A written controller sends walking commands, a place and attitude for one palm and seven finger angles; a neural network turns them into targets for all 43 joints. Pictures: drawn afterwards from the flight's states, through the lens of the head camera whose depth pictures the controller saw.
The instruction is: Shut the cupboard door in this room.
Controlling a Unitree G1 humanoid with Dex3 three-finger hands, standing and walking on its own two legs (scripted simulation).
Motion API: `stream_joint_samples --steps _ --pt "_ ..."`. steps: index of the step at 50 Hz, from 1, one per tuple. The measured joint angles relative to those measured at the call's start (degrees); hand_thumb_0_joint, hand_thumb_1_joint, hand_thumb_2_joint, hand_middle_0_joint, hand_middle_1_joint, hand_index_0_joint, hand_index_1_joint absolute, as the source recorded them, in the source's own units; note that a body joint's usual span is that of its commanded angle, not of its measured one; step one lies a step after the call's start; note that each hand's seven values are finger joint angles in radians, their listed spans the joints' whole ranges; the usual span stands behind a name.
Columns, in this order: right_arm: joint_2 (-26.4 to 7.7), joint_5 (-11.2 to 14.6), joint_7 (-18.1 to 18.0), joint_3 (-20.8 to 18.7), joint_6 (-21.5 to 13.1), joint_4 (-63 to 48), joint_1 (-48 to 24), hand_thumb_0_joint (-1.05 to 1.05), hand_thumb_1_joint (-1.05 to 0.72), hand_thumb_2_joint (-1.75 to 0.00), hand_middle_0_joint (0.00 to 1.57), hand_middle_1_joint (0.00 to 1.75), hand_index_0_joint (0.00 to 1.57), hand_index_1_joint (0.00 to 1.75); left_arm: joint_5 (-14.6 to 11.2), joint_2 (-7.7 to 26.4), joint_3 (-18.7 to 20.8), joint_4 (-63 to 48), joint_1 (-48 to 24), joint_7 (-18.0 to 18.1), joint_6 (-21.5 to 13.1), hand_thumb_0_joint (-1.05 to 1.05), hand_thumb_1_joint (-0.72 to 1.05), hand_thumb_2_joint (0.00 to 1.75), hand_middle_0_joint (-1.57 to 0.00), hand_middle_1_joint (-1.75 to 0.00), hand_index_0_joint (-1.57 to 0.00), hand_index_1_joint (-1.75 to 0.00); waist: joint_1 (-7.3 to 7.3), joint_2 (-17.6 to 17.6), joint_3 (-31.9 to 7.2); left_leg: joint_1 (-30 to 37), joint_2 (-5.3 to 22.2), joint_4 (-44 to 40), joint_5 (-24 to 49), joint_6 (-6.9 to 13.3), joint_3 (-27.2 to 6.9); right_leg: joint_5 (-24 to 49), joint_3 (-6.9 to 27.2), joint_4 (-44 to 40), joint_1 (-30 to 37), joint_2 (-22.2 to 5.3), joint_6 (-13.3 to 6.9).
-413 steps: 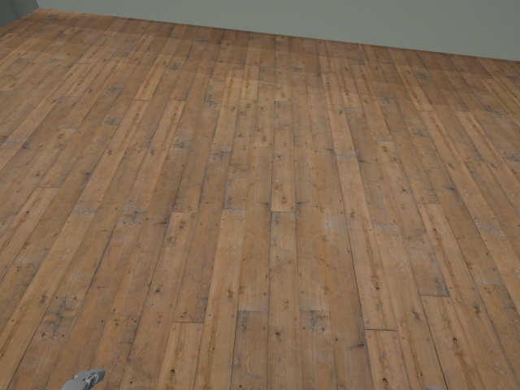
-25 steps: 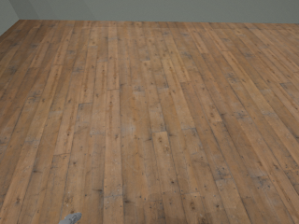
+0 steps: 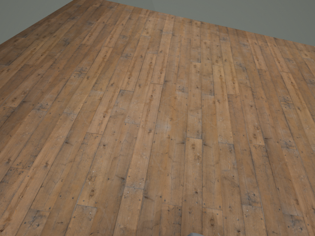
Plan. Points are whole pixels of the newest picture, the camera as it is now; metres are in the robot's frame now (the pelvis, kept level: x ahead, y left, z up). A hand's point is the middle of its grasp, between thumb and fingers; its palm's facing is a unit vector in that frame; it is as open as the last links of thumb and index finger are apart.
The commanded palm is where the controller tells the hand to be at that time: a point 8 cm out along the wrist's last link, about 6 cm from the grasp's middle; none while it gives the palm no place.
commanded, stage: turn or walk to find it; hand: left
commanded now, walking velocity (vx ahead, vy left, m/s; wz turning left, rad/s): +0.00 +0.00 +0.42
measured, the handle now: out of the picture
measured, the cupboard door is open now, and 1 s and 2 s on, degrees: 98 98 98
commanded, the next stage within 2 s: stand and wait in 1.86 s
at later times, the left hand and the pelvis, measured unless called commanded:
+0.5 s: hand out of the picture +0.01 +0.17 -0.13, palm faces +0.22 -0.94 -0.27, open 7.4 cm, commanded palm none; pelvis -0.03 -0.03 +0.01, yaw +12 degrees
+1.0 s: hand out of the picture -0.11 +0.23 -0.16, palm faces +0.44 -0.87 -0.24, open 7.4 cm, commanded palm none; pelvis -0.07 +0.01 +0.01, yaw +24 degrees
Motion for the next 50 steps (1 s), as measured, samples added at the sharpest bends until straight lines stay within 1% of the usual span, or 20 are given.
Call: stream_joint_samples --steps 3,5,8,14,17,18,19,21,22,24,27,31,36,38,39,40,41,43,46,50 --pt "0.71 -0.12 -0.59 0.66 -0.27 -0.30 -0.48 0.00 -0.91 -0.90 0.20 0.30 0.20 0.30 -0.08 0.59 0.32 0.71 -0.62 -0.36 0.19 0.01 0.91 0.90 -0.20 -0.30 -0.20 -0.30 0.02 0.54 -0.23 1.07 -0.40 -3.56 2.19 0.34 -1.11 2.29 1.92 7.23 -2.82 1.89 0.22" --pt "0.93 -0.09 -0.71 0.94 -0.34 -0.33 -0.71 0.00 -0.91 -0.90 0.20 0.30 0.20 0.30 -0.15 0.57 0.27 0.40 -0.99 -0.54 -0.18 0.01 0.91 0.90 -0.20 -0.30 -0.20 -0.30 0.08 1.04 -0.46 1.64 -0.82 -5.85 3.85 0.63 -1.84 3.55 2.60 7.63 -3.16 2.57 0.45" --pt "1.02 -0.05 -0.70 1.02 -0.32 -0.45 -0.87 0.00 -0.91 -0.90 0.20 0.30 0.20 0.30 -0.26 0.12 0.05 -0.35 -1.75 -0.55 -0.54 0.01 0.91 0.90 -0.20 -0.30 -0.20 -0.30 -0.04 1.84 -0.84 1.92 -1.52 -8.01 5.60 0.80 -2.94 3.94 3.47 5.37 -2.37 3.30 0.73" --pt "0.60 -0.34 -0.45 0.46 0.35 -0.80 -0.64 0.00 -0.90 -0.90 0.21 0.30 0.20 0.30 -0.49 -1.63 -0.59 -2.12 -3.71 -0.34 -1.17 0.01 0.91 0.90 -0.20 -0.30 -0.20 -0.30 -1.27 3.68 -1.35 0.34 -2.62 -8.00 7.02 0.12 -5.41 3.04 4.23 -5.61 2.23 4.81 0.33" --pt "0.06 -0.23 -0.29 -0.03 0.85 -0.81 -0.03 0.00 -0.90 -0.90 0.21 0.30 0.20 0.30 -0.62 -2.55 -1.04 -3.21 -4.09 -0.32 -2.16 0.01 0.91 0.90 -0.20 -0.30 -0.20 -0.30 -1.58 4.50 -1.81 -1.65 -3.28 -5.89 6.80 -0.85 -6.71 8.18 3.70 -16.43 6.82 5.57 -0.17" --pt "-0.29 -0.01 -0.20 -0.28 1.00 -0.79 0.23 0.00 -0.90 -0.90 0.21 0.30 0.20 0.30 -0.47 -2.95 -1.19 -3.48 -4.02 -0.25 -2.71 0.01 0.91 0.90 -0.20 -0.30 -0.20 -0.30 -1.48 5.06 -1.93 -2.68 -3.33 -4.24 6.27 -1.31 -7.18 11.59 3.16 -19.79 8.06 5.77 -1.57" --pt "-0.75 0.16 -0.18 -0.64 1.26 -0.63 0.31 0.00 -0.91 -0.90 0.21 0.30 0.20 0.30 -0.17 -3.59 -1.39 -3.54 -4.05 -0.16 -3.12 0.01 0.91 0.90 -0.20 -0.30 -0.20 -0.30 -1.58 6.02 -1.62 -3.92 -3.26 -1.06 2.67 -1.65 -7.80 12.45 2.33 -19.67 8.19 6.06 -2.96" --pt "-1.30 0.02 -0.04 -1.21 2.21 -0.21 0.87 0.00 -0.91 -0.90 0.21 0.30 0.20 0.30 -0.03 -4.45 -1.82 -3.98 -3.31 -0.17 -3.43 0.01 0.91 0.90 -0.20 -0.30 -0.20 -0.30 -1.56 6.34 -1.80 -7.64 -3.95 9.71 -4.71 -1.98 -7.61 11.53 1.06 -19.21 8.41 5.41 -4.41" --pt "-1.57 -0.07 0.15 -1.47 2.66 0.06 1.07 0.00 -0.91 -0.90 0.20 0.30 0.20 0.30 -0.02 -4.78 -1.92 -4.11 -2.77 -0.16 -3.40 0.01 0.91 0.90 -0.20 -0.30 -0.20 -0.30 -1.41 6.28 -1.95 -9.47 -4.02 15.70 -5.64 -2.07 -7.20 11.41 0.67 -19.78 8.78 5.05 -4.66" --pt "-2.15 -0.23 0.51 -1.86 3.04 0.44 1.39 0.00 -0.91 -0.90 0.20 0.30 0.20 0.30 0.02 -5.27 -2.06 -3.85 -1.88 -0.07 -3.15 0.01 0.91 0.90 -0.20 -0.30 -0.20 -0.30 -1.51 6.28 -2.01 -12.00 -3.22 24.82 -4.34 -2.58 -6.30 12.05 -0.17 -21.52 9.68 4.56 -4.70" --pt "-2.62 -0.26 0.68 -2.01 2.99 0.82 2.24 0.00 -0.91 -0.90 0.20 0.30 0.20 0.30 0.13 -5.54 -2.15 -3.11 -1.11 0.05 -3.09 0.01 0.91 0.90 -0.20 -0.30 -0.21 -0.30 -1.91 5.83 -1.79 -12.66 -1.28 29.89 -2.44 -3.79 -5.29 13.00 -1.72 -23.17 10.55 3.67 -4.64" --pt "-2.68 -0.12 0.60 -1.86 3.34 1.84 2.78 0.00 -0.91 -0.90 0.20 0.30 0.20 0.30 0.43 -5.41 -2.11 -2.52 -0.47 -0.05 -3.33 0.01 0.91 0.90 -0.20 -0.30 -0.21 -0.30 -1.55 4.63 -1.24 -9.64 0.73 25.14 -4.34 -4.76 -4.13 13.11 -3.67 -23.38 10.55 2.13 -4.31" --pt "-2.13 0.40 0.35 -1.04 3.01 2.41 1.46 0.01 -0.91 -0.90 0.20 0.30 0.20 0.30 0.77 -4.10 -1.66 -1.77 0.06 -0.34 -3.38 0.01 0.91 0.90 -0.20 -0.30 -0.21 -0.30 -0.19 2.88 -0.17 -3.79 1.42 11.90 -7.59 -4.58 -1.62 12.39 -5.80 -21.21 9.09 -0.04 -3.12" --pt "-1.80 0.56 0.25 -0.67 2.39 1.91 0.66 0.01 -0.91 -0.90 0.20 0.30 0.20 0.30 0.69 -3.19 -1.30 -1.26 0.37 -0.36 -3.14 0.01 0.91 0.90 -0.20 -0.30 -0.21 -0.30 0.05 2.19 0.05 -0.97 1.17 5.08 -5.25 -4.21 -0.34 11.63 -6.71 -19.29 8.14 -0.98 -2.25" --pt "-1.77 0.58 0.29 -0.49 1.90 1.46 0.40 0.01 -0.91 -0.90 0.20 0.30 0.20 0.30 0.50 -2.73 -1.11 -1.06 0.69 -0.37 -2.90 0.01 0.91 0.90 -0.20 -0.30 -0.21 -0.30 0.07 2.07 -0.06 0.91 1.12 0.32 -1.99 -3.84 0.22 10.95 -7.16 -17.73 7.41 -1.38 -1.69" --pt "-1.57 0.48 0.31 -0.41 1.29 1.13 0.04 0.01 -0.91 -0.90 0.20 0.30 0.20 0.30 0.21 -2.11 -0.83 -0.94 1.00 -0.38 -2.51 0.01 0.91 0.90 -0.20 -0.30 -0.21 -0.30 0.13 1.59 -0.20 1.60 0.82 -2.07 0.65 -2.47 0.35 10.06 -7.13 -15.41 6.19 -2.02 -1.17" --pt "-0.96 0.37 0.29 -0.28 0.86 0.93 -0.60 0.01 -0.91 -0.90 0.20 0.30 0.20 0.30 0.06 -1.30 -0.49 -0.61 1.01 -0.32 -1.91 0.01 0.91 0.90 -0.20 -0.30 -0.21 -0.30 0.51 0.47 0.05 1.20 0.19 -1.22 0.35 -1.27 0.72 5.90 -5.35 -11.80 4.60 -2.29 -0.69" --pt "0.02 0.17 0.03 0.15 0.08 0.39 -1.29 0.00 -0.91 -0.90 0.20 0.30 0.20 0.30 0.03 -0.22 -0.14 0.40 0.86 0.02 -0.44 0.01 0.91 0.90 -0.20 -0.30 -0.20 -0.30 0.71 -0.17 -0.04 1.04 -0.03 -0.56 -1.07 0.06 0.74 -0.05 -1.36 -2.88 1.19 -0.69 -0.21" --pt "0.94 0.01 -0.67 0.74 -0.46 -0.10 -1.47 0.00 -0.91 -0.90 0.20 0.30 0.20 0.30 -0.10 0.49 0.18 1.31 -0.19 -0.24 0.15 0.01 0.91 0.90 -0.20 -0.30 -0.20 -0.30 0.42 0.35 -0.39 2.13 -0.20 -3.56 0.30 0.42 -0.46 1.39 1.60 6.40 -2.17 1.35 0.32" --pt "1.39 0.06 -0.86 1.20 -0.66 -0.14 -1.44 0.00 -0.91 -0.90 0.20 0.30 0.20 0.30 -0.28 0.41 0.02 0.32 -1.88 -0.50 -0.55 0.01 0.91 0.90 -0.20 -0.30 -0.20 -0.30 0.27 1.30 -0.60 3.37 -0.90 -7.56 3.14 0.93 -2.06 3.75 3.20 7.53 -3.02 2.43 1.04"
